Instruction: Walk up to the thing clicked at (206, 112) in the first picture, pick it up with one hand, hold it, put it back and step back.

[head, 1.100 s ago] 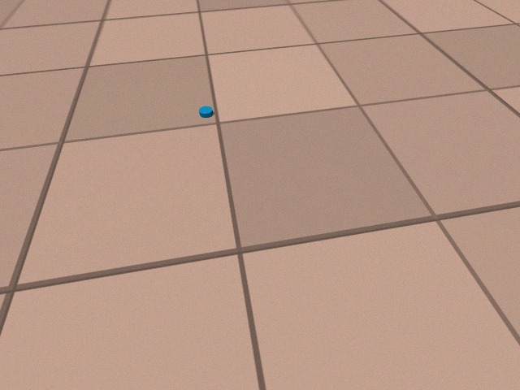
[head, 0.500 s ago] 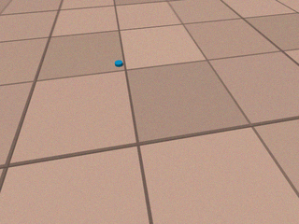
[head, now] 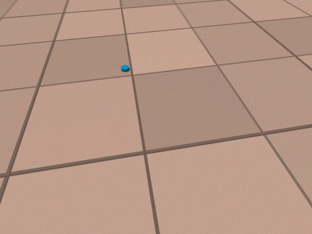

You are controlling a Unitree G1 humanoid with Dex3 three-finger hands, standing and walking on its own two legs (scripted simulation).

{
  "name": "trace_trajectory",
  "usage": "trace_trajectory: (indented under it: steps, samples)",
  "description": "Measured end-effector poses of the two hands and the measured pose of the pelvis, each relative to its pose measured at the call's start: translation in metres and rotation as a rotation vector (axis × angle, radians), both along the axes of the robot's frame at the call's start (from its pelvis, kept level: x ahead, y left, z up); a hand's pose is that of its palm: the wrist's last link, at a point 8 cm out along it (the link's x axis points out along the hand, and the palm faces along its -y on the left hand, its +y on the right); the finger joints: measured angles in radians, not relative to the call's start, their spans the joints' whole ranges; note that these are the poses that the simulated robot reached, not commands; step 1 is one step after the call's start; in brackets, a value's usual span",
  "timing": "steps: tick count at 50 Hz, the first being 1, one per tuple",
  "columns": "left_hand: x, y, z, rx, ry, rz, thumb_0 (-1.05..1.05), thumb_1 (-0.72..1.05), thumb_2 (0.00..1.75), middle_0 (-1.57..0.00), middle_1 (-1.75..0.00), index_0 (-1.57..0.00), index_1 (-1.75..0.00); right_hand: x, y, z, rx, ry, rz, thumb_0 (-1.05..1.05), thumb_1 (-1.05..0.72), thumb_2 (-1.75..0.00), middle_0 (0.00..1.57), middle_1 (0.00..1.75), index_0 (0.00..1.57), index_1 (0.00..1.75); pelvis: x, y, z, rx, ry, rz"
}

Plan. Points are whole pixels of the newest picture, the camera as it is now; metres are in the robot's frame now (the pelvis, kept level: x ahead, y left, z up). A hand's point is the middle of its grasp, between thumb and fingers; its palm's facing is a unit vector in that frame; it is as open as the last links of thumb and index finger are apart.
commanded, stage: stand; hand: left
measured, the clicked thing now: (125, 68) +1.85 +0.39 -0.77
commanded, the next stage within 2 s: walk up in 0.02 s
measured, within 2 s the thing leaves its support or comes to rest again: neither
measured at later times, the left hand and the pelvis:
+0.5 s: hand out of the picture +0.10 +0.30 -0.16, palm faces +0.06 -0.91 -0.41, open 7.4 cm; pelvis +0.13 +0.01 -0.02, yaw +4 degrees
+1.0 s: hand (85, 132) +0.50 +0.30 -0.13, palm faces -0.02 -0.91 -0.41, open 7.4 cm; pelvis +0.41 +0.01 -0.02, yaw +2 degrees
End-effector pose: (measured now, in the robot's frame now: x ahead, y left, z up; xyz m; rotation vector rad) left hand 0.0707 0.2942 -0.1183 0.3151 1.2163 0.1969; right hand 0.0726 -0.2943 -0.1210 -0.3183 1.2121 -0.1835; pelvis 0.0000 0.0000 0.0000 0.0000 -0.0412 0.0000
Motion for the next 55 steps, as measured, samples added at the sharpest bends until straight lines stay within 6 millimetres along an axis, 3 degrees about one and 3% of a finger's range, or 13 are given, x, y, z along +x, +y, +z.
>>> trace_trajectory:
  steps: [4,9,13,16,20,25,29,31,37,41,46,50,55]
  samples:
    - [0.0,0.004,0.002,-0.013,-0.022,-0.003,0.0,0.9,0.89,-0.2,-0.3,-0.21,-0.3,0.0,-0.004,0.002,0.018,-0.023,-0.003,0.01,-0.91,-0.9,0.2,0.3,0.2,0.3,0.003,-0.001,-0.002,0.003,0.008,0.004]
    - [0.005,0.018,0.004,0.028,-0.041,-0.004,0.0,0.9,0.89,-0.2,-0.3,-0.21,-0.3,0.004,-0.027,-0.004,0.006,-0.043,-0.018,0.01,-0.9,-0.9,0.21,0.3,0.21,0.3,0.015,-0.007,-0.013,0.011,0.014,-0.01]
    - [0.005,0.024,0.007,0.064,-0.057,0.026,0.0,0.9,0.9,-0.2,-0.3,-0.21,-0.3,0.02,-0.042,-0.009,-0.01,-0.014,-0.019,0.01,-0.91,-0.9,0.2,0.3,0.2,0.3,0.037,-0.015,-0.018,-0.02,0.01,0.014]
    - [-0.002,0.026,0.014,0.074,-0.038,0.065,0.0,0.9,0.89,-0.2,-0.3,-0.21,-0.3,0.051,-0.042,-0.001,-0.013,-0.007,0.023,0.01,-0.91,-0.9,0.2,0.29,0.2,0.3,0.057,-0.015,-0.011,-0.011,0.009,0.018]
    - [-0.004,0.032,0.017,0.078,0.038,0.093,0.0,0.9,0.9,-0.2,-0.3,-0.21,-0.3,0.108,-0.034,0.006,-0.006,-0.061,0.083,0.01,-0.91,-0.9,0.2,0.29,0.2,0.3,0.084,-0.007,-0.008,-0.015,0.0,0.03]
    - [0.022,0.049,0.002,0.067,0.091,0.123,0.01,0.9,0.9,-0.2,-0.3,-0.21,-0.3,0.188,-0.011,0.006,0.0,-0.087,0.153,0.01,-0.91,-0.9,0.2,0.29,0.2,0.3,0.131,0.007,-0.019,-0.028,-0.002,0.066]
    - [0.07,0.069,-0.025,0.051,0.097,0.135,0.01,0.9,0.9,-0.2,-0.3,-0.21,-0.3,0.253,0.014,-0.001,-0.016,-0.138,0.171,0.01,-0.91,-0.9,0.2,0.29,0.2,0.3,0.184,0.027,-0.037,0.002,0.005,0.071]
    - [0.102,0.072,-0.031,0.037,0.089,0.13,0.01,0.9,0.9,-0.2,-0.3,-0.21,-0.3,0.274,0.025,-0.001,-0.024,-0.179,0.168,0.01,-0.91,-0.9,0.2,0.29,0.2,0.3,0.203,0.037,-0.039,0.017,-0.003,0.07]
    - [0.227,0.067,-0.01,-0.012,-0.07,0.019,0.01,0.9,0.9,-0.2,-0.3,-0.21,-0.3,0.289,0.037,0.015,-0.005,-0.185,0.079,0.0,-0.91,-0.9,0.2,0.3,0.2,0.3,0.26,0.046,-0.018,0.014,-0.028,0.057]
    - [0.299,0.066,0.007,-0.011,-0.162,-0.031,0.01,0.9,0.89,-0.2,-0.3,-0.21,-0.3,0.294,0.028,0.016,-0.009,-0.128,0.048,0.0,-0.9,-0.9,0.21,0.3,0.21,0.3,0.3,0.043,-0.012,0.034,-0.035,0.05]
    - [0.369,0.062,0.022,0.02,-0.16,-0.067,0.0,0.9,0.9,-0.2,-0.3,-0.21,-0.3,0.321,0.006,0.006,-0.006,-0.085,0.015,0.01,-0.9,-0.9,0.21,0.3,0.21,0.3,0.355,0.032,-0.012,0.047,-0.026,0.042]
    - [0.422,0.053,0.026,0.068,-0.154,-0.063,0.0,0.9,0.9,-0.2,-0.3,-0.21,-0.3,0.36,-0.019,-0.015,0.003,-0.047,-0.002,0.01,-0.9,-0.9,0.21,0.3,0.21,0.3,0.409,0.015,-0.023,0.059,-0.004,0.041]
    - [0.472,0.03,0.029,0.11,-0.192,-0.021,0.0,0.9,0.9,-0.2,-0.3,-0.21,-0.3,0.434,-0.036,-0.037,0.018,-0.005,0.044,0.01,-0.91,-0.9,0.2,0.29,0.2,0.3,0.465,-0.009,-0.031,0.025,-0.002,0.056]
